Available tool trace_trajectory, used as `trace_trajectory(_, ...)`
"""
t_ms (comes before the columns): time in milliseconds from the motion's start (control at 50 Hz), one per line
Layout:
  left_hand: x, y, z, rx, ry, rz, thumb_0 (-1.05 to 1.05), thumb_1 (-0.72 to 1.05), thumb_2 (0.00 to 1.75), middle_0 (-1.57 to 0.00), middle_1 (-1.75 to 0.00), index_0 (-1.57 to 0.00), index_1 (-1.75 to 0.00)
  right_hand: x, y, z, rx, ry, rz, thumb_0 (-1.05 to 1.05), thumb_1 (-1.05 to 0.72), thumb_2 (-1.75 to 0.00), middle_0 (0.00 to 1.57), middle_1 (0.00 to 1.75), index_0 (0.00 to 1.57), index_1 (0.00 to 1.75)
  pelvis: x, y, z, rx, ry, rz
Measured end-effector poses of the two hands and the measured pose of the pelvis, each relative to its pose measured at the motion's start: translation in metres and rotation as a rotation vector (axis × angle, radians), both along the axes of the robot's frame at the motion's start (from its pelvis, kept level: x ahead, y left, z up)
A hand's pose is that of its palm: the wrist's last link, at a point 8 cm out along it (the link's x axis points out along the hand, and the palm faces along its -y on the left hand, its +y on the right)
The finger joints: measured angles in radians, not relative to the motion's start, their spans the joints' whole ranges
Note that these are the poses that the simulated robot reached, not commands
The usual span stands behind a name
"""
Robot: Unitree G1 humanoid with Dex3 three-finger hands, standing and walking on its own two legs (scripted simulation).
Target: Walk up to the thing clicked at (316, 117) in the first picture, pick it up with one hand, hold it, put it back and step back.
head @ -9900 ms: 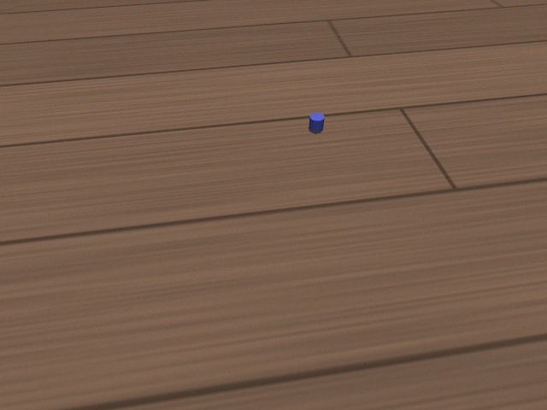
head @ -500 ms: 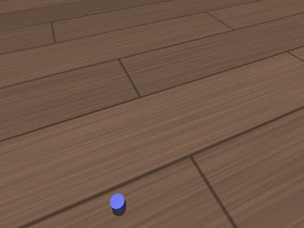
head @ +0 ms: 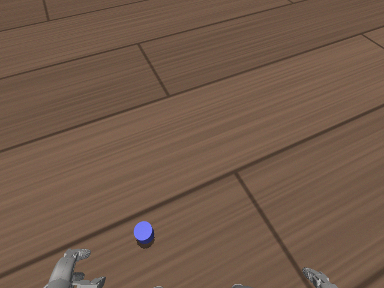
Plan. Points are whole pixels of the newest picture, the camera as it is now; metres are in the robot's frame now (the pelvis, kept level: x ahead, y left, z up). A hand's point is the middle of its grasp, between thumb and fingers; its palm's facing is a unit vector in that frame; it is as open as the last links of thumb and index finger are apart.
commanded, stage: rise first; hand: left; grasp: from above
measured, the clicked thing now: (144, 232) +0.40 +0.24 -0.72
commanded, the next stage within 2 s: none
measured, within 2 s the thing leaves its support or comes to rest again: neither
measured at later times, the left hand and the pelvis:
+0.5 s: hand out of the picture +0.12 +0.26 -0.23, palm faces -0.22 -0.84 -0.50, open 14.2 cm; pelvis -0.01 +0.01 -0.08, yaw +0 degrees
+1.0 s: hand (112, 258) +0.25 +0.29 -0.43, palm faces -0.44 -0.37 -0.82, open 14.0 cm; pelvis -0.08 +0.00 -0.29, yaw -2 degrees
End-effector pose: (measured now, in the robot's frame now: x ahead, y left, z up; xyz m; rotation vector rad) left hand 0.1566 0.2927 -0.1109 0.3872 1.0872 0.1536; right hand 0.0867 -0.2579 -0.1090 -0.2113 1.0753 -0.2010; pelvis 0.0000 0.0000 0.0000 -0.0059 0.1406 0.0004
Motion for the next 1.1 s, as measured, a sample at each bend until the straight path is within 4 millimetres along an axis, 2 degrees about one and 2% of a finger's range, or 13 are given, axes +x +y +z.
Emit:
trace_trajectory(120, -0.012, 0.004, -0.020, 0.034, 0.048, -0.015, 0.00, -0.23, 0.98, -0.07, -1.02, -0.07, -1.01, 0.013, 0.005, -0.010, -0.005, -0.071, 0.020, 0.01, -0.92, -0.90, 0.21, 0.30, 0.20, 0.30, -0.001, 0.006, -0.018, -0.007, 0.050, -0.002)
trace_trajectory(240, -0.020, 0.006, -0.042, 0.062, 0.017, -0.055, 0.00, -0.44, 0.99, -0.07, -1.05, -0.07, -1.05, 0.036, 0.008, -0.025, -0.035, -0.144, 0.063, 0.01, -0.90, -0.90, 0.21, 0.30, 0.20, 0.30, -0.005, 0.009, -0.044, -0.013, 0.107, 0.000)
trace_trajectory(380, -0.028, 0.007, -0.057, 0.102, 0.016, -0.101, 0.00, -0.53, 0.99, -0.08, -1.07, -0.07, -1.07, 0.060, 0.018, -0.039, -0.037, -0.217, 0.101, 0.01, -0.90, -0.90, 0.21, 0.30, 0.20, 0.30, -0.008, 0.010, -0.065, -0.022, 0.150, 0.004)
trace_trajectory(500, -0.030, 0.010, -0.072, 0.143, 0.035, -0.151, 0.00, -0.55, 0.98, -0.08, -1.07, -0.07, -1.07, 0.073, 0.025, -0.054, -0.029, -0.270, 0.138, 0.01, -0.91, -0.90, 0.21, 0.30, 0.20, 0.30, -0.012, 0.010, -0.083, -0.029, 0.198, 0.010)
trace_trajectory(580, -0.020, 0.018, -0.101, 0.198, 0.040, -0.223, 0.00, -0.54, 0.97, -0.07, -1.08, -0.07, -1.08, 0.078, 0.024, -0.077, -0.036, -0.294, 0.171, 0.01, -0.91, -0.90, 0.21, 0.30, 0.20, 0.30, -0.019, 0.009, -0.109, -0.029, 0.256, 0.011)
trace_trajectory(660, 0.003, 0.020, -0.138, 0.260, -0.006, -0.342, 0.00, -0.53, 0.96, -0.07, -1.09, -0.07, -1.08, 0.078, 0.017, -0.116, -0.049, -0.289, 0.194, 0.01, -0.89, -0.89, 0.21, 0.30, 0.20, 0.30, -0.028, 0.009, -0.146, -0.027, 0.321, 0.010)
trace_trajectory(760, 0.038, 0.015, -0.182, 0.356, -0.107, -0.499, 0.00, -0.52, 0.97, -0.07, -1.09, -0.07, -1.08, 0.067, 0.006, -0.174, -0.056, -0.237, 0.190, 0.01, -0.88, -0.89, 0.21, 0.30, 0.20, 0.30, -0.042, 0.008, -0.196, -0.028, 0.387, 0.006)
trace_trajectory(840, 0.063, 0.013, -0.215, 0.447, -0.148, -0.576, 0.00, -0.52, 0.98, -0.07, -1.09, -0.07, -1.09, 0.048, 0.000, -0.223, -0.046, -0.171, 0.168, 0.01, -0.89, -0.89, 0.21, 0.30, 0.20, 0.30, -0.055, 0.007, -0.232, -0.029, 0.421, 0.001)
trace_trajectory(980, 0.098, 0.013, -0.262, 0.553, -0.172, -0.680, 0.00, -0.53, 1.00, -0.07, -1.08, -0.07, -1.08, -0.008, -0.004, -0.295, -0.024, -0.023, 0.134, 0.01, -0.89, -0.89, 0.21, 0.30, 0.20, 0.30, -0.079, 0.004, -0.284, -0.035, 0.450, -0.008)
trace_trajectory(1100, 0.121, 0.007, -0.293, 0.581, -0.196, -0.786, 0.00, -0.52, 1.02, -0.08, -1.07, -0.07, -1.07, -0.059, -0.007, -0.329, -0.030, 0.085, 0.085, 0.01, -0.88, -0.89, 0.21, 0.30, 0.20, 0.30, -0.092, 0.005, -0.316, -0.047, 0.445, -0.019)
